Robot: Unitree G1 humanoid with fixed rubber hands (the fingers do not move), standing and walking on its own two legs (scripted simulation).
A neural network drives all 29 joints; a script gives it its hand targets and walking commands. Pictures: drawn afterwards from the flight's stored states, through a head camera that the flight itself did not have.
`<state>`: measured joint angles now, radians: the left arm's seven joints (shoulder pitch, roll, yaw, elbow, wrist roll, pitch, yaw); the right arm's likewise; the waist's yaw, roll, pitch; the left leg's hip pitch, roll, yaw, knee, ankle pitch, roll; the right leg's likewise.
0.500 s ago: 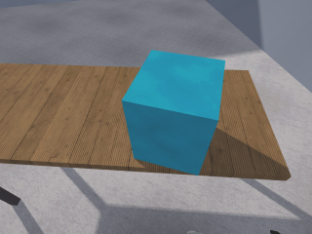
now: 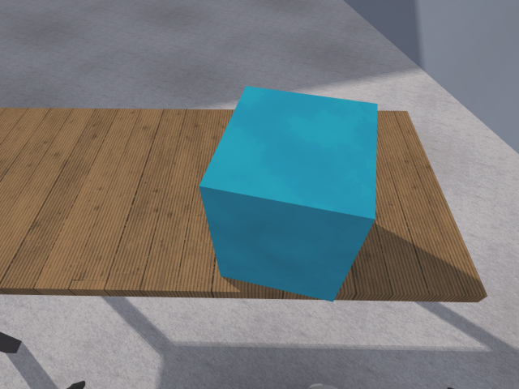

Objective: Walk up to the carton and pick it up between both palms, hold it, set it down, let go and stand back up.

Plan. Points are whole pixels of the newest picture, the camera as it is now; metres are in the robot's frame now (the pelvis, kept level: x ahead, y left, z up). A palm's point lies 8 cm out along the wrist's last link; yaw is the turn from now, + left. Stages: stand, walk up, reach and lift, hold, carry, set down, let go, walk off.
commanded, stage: walk up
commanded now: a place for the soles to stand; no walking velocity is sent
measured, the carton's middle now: (291, 198) +0.40 -0.04 +0.06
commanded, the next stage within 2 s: none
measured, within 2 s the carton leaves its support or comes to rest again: neither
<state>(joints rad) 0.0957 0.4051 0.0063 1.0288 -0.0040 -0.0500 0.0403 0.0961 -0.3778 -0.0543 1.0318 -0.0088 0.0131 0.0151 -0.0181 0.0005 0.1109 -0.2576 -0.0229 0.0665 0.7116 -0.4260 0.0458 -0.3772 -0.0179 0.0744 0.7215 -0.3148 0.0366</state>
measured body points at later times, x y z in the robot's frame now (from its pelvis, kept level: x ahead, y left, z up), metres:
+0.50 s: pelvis +0.00 +0.00 -0.01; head +0.03 -0.01 +0.44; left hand +0.10 +0.32 -0.12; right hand +0.10 -0.32 -0.13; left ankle -0.03 +0.09 -0.72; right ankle +0.04 -0.14 -0.71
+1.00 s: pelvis -0.06 +0.03 -0.01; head -0.01 +0.03 +0.43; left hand +0.08 +0.34 -0.13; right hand +0.00 -0.29 -0.13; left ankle -0.06 +0.14 -0.72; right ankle -0.01 -0.10 -0.72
